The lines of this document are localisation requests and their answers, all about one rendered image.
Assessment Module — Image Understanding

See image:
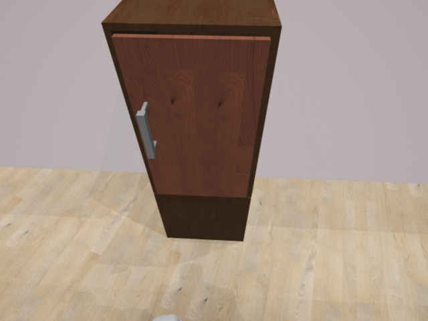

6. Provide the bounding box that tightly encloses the cupboard door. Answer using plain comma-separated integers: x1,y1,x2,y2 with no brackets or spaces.
111,33,271,198

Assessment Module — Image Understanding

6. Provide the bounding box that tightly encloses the handle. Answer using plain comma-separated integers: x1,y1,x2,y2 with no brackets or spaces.
136,102,157,158

